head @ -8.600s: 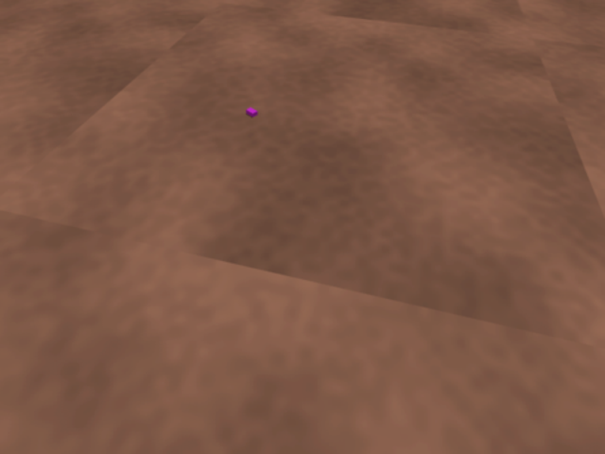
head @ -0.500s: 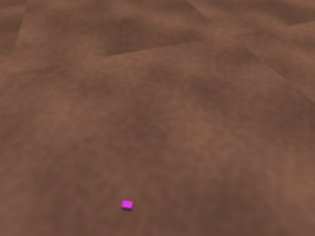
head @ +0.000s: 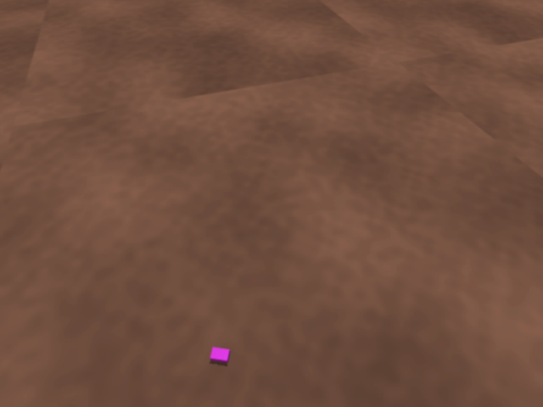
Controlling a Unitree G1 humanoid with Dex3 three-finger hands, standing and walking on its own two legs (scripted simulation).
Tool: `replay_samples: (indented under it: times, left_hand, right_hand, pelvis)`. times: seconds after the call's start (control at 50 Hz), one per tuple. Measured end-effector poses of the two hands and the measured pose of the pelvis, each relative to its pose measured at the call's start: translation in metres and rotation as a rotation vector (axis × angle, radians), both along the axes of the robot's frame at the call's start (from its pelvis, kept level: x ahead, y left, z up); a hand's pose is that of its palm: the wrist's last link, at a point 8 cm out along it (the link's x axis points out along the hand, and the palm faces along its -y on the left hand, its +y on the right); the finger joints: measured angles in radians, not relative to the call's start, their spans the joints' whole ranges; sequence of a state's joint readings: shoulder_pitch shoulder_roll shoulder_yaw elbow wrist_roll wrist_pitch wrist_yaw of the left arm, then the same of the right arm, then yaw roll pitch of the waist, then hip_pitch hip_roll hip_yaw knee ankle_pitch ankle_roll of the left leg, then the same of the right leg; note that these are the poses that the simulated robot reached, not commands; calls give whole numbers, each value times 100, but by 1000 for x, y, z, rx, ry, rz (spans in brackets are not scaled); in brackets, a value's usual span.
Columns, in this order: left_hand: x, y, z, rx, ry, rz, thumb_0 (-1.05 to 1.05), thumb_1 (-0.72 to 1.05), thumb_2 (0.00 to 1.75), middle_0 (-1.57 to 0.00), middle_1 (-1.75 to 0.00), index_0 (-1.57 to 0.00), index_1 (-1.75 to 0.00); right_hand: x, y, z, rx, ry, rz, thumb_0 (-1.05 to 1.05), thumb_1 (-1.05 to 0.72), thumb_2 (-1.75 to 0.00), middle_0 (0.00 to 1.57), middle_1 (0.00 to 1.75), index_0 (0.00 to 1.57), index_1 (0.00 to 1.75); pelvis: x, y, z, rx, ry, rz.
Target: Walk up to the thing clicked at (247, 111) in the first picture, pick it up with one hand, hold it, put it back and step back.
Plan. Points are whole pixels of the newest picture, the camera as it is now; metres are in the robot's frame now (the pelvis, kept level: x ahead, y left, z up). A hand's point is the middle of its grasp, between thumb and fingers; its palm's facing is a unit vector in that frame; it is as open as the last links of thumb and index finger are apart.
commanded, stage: stand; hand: left
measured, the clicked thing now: (220, 354) +0.41 +0.17 -0.77
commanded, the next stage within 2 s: walk up in 0.62 s
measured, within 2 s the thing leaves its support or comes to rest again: neither
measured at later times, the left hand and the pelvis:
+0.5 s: hand out of the picture +0.08 +0.26 -0.15, palm faces -0.03 -0.94 -0.35, open 7.3 cm; pelvis +0.00 +0.00 +0.00, yaw +0 degrees
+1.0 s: hand out of the picture +0.08 +0.20 -0.16, palm faces -0.04 -0.94 -0.35, open 7.3 cm; pelvis +0.01 -0.05 -0.01, yaw -1 degrees
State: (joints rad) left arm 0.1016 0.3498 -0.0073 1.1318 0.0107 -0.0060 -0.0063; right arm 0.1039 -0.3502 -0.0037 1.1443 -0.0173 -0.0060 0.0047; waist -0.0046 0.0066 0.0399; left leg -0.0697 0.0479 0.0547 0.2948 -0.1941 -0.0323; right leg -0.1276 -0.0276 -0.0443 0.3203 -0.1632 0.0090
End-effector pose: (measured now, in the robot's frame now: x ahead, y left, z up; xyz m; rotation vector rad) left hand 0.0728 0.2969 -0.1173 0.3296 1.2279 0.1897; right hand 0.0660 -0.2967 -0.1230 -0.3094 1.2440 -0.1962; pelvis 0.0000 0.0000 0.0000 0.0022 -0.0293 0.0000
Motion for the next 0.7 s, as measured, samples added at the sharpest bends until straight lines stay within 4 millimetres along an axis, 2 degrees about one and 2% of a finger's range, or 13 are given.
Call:
replay_samples:
  times: [0.62, 0.7]
  left_hand:
    - [-3, 3, 0, 2, 0, 2, 0, 91, 90, -20, -30, -21, -30]
    - [-3, 7, -3, 0, 10, 12, 0, 91, 90, -21, -30, -21, -30]
  right_hand:
    - [-2, 3, 0, 1, 1, -2, 1, -90, -90, 20, 30, 21, 30]
    - [-6, -4, 3, -25, -24, -13, 1, -90, -90, 20, 30, 21, 30]
  pelvis:
    - [0, 2, 0, 0, -4, 1]
    - [0, -3, -3, 12, 2, -3]
